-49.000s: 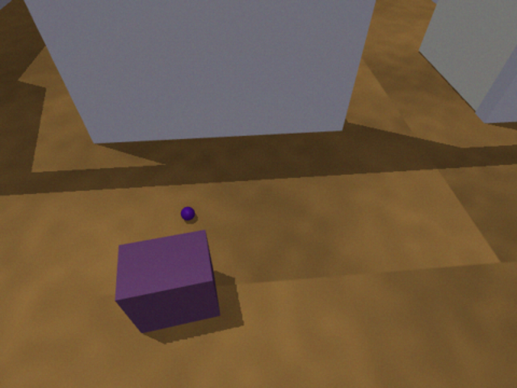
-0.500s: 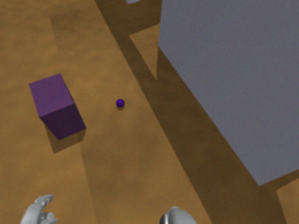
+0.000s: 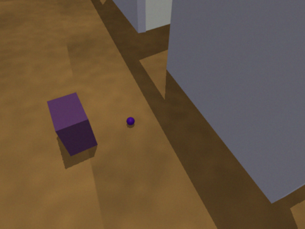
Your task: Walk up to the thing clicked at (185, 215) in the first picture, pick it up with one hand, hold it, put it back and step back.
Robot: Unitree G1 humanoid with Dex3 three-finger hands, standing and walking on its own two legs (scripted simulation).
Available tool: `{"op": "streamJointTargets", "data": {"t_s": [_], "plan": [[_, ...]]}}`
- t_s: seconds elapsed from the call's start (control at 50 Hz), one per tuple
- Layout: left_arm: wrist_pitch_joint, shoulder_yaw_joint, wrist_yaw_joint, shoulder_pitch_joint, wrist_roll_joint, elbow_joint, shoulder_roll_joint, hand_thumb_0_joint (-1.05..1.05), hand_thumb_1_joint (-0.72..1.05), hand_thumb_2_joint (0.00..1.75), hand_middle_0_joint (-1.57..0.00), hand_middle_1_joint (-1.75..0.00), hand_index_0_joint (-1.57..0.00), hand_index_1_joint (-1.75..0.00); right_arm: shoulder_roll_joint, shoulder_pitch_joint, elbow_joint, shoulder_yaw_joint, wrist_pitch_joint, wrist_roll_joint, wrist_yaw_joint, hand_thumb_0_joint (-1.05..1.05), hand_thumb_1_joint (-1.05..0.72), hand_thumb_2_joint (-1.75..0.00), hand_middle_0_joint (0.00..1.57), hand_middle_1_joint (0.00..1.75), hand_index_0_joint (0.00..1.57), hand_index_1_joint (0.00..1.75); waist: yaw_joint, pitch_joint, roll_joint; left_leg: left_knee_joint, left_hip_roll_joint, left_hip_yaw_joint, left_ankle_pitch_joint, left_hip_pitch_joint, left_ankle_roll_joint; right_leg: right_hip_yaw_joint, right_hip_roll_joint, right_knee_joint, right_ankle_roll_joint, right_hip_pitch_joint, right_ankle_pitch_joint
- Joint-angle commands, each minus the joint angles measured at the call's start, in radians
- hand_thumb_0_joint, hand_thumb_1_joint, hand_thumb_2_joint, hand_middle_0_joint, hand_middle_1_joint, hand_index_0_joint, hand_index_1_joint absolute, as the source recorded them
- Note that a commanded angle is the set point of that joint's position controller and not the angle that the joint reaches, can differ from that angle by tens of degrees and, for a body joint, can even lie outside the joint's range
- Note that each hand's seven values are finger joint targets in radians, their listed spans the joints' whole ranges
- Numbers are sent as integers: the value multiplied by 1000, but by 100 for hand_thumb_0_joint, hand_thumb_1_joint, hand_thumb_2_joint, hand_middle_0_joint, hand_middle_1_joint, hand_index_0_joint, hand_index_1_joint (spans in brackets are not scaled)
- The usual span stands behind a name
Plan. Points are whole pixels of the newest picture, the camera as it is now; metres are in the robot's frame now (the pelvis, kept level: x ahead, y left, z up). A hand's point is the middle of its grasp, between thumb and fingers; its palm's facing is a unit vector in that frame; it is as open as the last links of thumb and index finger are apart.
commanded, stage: step back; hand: left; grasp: from above
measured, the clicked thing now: (130, 121) +1.06 +0.22 -0.73
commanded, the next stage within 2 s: stand in 0.58 s
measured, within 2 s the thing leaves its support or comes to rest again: neither
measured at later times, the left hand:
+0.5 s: hand (68, 224) +0.17 +0.25 -0.14, palm faces -0.02 -0.94 -0.34, open 7.4 cm
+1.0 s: hand out of the picture +0.12 +0.25 -0.14, palm faces -0.04 -0.94 -0.33, open 7.4 cm
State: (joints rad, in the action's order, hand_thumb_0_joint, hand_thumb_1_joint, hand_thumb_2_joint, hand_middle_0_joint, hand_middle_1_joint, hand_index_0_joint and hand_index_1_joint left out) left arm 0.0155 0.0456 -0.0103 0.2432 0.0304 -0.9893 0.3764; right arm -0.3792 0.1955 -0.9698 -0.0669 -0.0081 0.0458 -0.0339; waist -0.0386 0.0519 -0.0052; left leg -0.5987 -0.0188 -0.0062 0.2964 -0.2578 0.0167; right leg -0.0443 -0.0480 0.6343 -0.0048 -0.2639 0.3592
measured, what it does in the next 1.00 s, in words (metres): stands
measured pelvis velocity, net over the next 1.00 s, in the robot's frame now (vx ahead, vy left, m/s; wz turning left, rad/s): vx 0.03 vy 0.00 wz -0.02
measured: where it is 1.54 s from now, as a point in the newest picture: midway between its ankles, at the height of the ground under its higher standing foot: outside the picture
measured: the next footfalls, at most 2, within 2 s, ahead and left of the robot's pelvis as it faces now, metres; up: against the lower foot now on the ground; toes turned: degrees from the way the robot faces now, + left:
none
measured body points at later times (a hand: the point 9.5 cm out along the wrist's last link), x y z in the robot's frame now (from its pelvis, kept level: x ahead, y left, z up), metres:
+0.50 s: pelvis +0.05 +0.01 +0.01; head +0.06 +0.01 +0.46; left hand +0.17 +0.30 -0.11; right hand +0.11 -0.30 -0.12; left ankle +0.03 +0.11 -0.73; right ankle +0.04 -0.13 -0.73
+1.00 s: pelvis +0.03 +0.00 +0.02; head +0.04 +0.00 +0.47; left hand +0.12 +0.29 -0.11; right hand +0.13 -0.29 -0.11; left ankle +0.03 +0.11 -0.73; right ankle +0.04 -0.13 -0.73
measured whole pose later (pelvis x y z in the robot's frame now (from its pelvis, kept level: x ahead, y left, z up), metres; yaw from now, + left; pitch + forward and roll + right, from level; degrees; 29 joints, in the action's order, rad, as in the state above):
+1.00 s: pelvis +0.03 +0.00 +0.02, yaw -1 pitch -3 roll +0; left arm 0.02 -0.01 -0.01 0.08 0.01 -1.14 0.34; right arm -0.33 0.06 -1.12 -0.01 0.01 0.00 -0.01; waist -0.01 0.07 0.00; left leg -0.32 -0.01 -0.01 0.19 -0.08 0.01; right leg 0.00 -0.03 0.32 -0.02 -0.11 0.17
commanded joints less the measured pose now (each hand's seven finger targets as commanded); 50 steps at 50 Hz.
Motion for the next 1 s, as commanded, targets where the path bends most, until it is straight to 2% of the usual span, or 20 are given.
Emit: {"op": "streamJointTargets", "data": {"t_s": [0.0,0.04,0.06,0.1,0.16,0.18,0.2,0.22,0.24,0.26,0.28,0.3,0.32,0.34,0.38,0.46,0.54,0.58,0.76,0.98], "plan": [[24,47,17,-85,-9,93,230,0,90,90,-20,-30,-20,-30,-294,-39,82,-68,44,1,25,0,-90,-90,20,30,20,30,54,38,97,405,355,500,439,-26,194,-13,19,212,24,-177,166],[30,41,12,-48,-19,75,200,0,90,90,-20,-30,-20,-30,-226,-62,85,-46,53,4,27,0,-90,-90,20,30,20,30,28,24,112,338,273,347,165,66,144,-24,11,137,26,-184,119],[33,41,12,-48,-17,75,199,0,90,90,-20,-30,-20,-30,-222,-53,82,-48,56,6,30,0,-90,-90,20,30,20,30,36,4,139,297,248,296,17,97,132,-1,6,106,27,-188,106],[36,39,12,-40,-17,68,182,0,90,90,-20,-30,-20,-30,-230,-44,71,-50,54,-4,29,0,-90,-90,20,30,20,30,38,-46,178,235,236,239,-148,104,126,36,17,15,23,-90,72],[48,39,26,1,-13,38,166,0,90,90,-20,-30,-20,-30,-188,-75,75,-30,34,-27,31,0,-90,-90,20,30,20,30,-4,-88,148,92,179,126,-337,40,73,55,47,-248,29,137,-199],[50,50,33,20,-9,28,197,0,90,90,-20,-30,-20,-30,-164,-76,78,-23,32,-34,33,0,-90,-90,20,30,20,30,-11,-117,93,36,144,101,-299,-17,47,-6,17,-236,45,228,-276],[52,62,39,35,-1,24,239,0,90,90,-20,-30,-20,-30,-142,-74,86,-16,33,-40,34,0,-90,-90,20,30,20,30,-15,-135,-14,-47,93,69,-200,-125,13,-143,-79,-241,84,310,-337],[52,67,40,7,-3,36,284,0,90,90,-20,-30,-20,-30,-122,-70,87,-11,28,-37,35,0,-90,-90,20,30,20,30,-9,-117,-96,-99,28,29,56,-172,-15,-321,-226,-293,167,259,-233],[49,65,34,-92,-4,61,311,0,90,90,-20,-30,-20,-30,-147,-34,61,-22,23,-28,39,0,-90,-90,20,30,20,30,23,-83,-124,-151,42,22,228,-87,-17,-357,-306,-283,246,118,-155],[44,60,30,-144,-3,80,293,0,90,90,-20,-30,-20,-30,-155,11,34,-26,27,-20,40,0,-90,-90,20,30,20,30,53,-53,-128,-59,63,36,232,-26,-7,-324,-285,-251,241,42,-141],[38,50,26,-169,-7,85,258,0,90,90,-20,-30,-20,-30,-160,33,14,-26,35,-18,37,0,-90,-90,20,30,20,30,74,-46,-111,55,57,39,158,22,0,-231,-225,-232,183,8,-125],[37,42,27,-197,-13,97,227,0,90,90,-20,-30,-20,-30,-168,38,-2,-26,42,-21,36,0,-90,-90,20,30,20,30,78,-40,-85,132,72,74,-1,57,11,-143,-157,-198,118,-6,-177],[37,30,26,-189,-18,92,193,0,90,90,-20,-30,-20,-30,-188,14,-6,-31,47,-19,35,0,-90,-90,20,30,20,30,64,-51,-31,198,128,145,-126,75,33,-63,-88,-131,66,-5,-273],[36,27,25,-177,-20,82,178,0,90,90,-20,-30,-20,-30,-202,-9,-5,-35,54,-21,37,0,-90,-90,20,30,20,30,45,-81,-2,233,183,203,-224,85,58,-10,-33,-67,41,31,-329],[37,30,23,-141,-20,53,200,0,90,90,-20,-30,-20,-30,-220,-71,6,-26,55,-26,36,0,-90,-90,20,30,20,30,9,-90,-14,172,209,196,-297,60,95,7,-10,-122,33,89,-230],[44,37,32,-130,-23,29,221,0,90,90,-20,-30,-20,-30,-180,-61,-12,-20,50,-28,44,0,-90,-90,20,30,20,30,20,-128,12,81,111,58,-483,55,14,-54,-86,-108,77,208,-557],[33,24,33,-195,-24,39,196,0,90,90,-20,-30,-20,-30,-187,-82,-26,-28,43,-26,44,0,-90,-90,20,30,20,30,33,-108,61,142,132,93,-411,86,30,-16,-60,-113,68,143,-423],[20,3,28,-197,-36,9,164,0,90,90,-20,-30,-20,-30,-184,-112,-24,-7,51,-43,45,0,-90,-90,20,30,20,30,37,-115,44,189,161,126,-554,139,29,-24,-60,-177,33,167,-504],[17,-6,24,-220,-24,-43,169,0,90,90,-20,-30,-20,-30,-180,-164,-57,7,47,-44,47,0,-90,-90,20,30,20,30,41,-145,36,266,151,91,-488,214,5,-18,-71,-271,20,223,-490],[23,-13,18,-207,-20,-86,173,0,90,90,-20,-30,-20,-30,-175,-182,-97,16,46,-40,38,0,-90,-90,20,30,20,30,38,-70,20,353,143,95,-194,174,-2,-37,-79,-367,12,162,-280]]}}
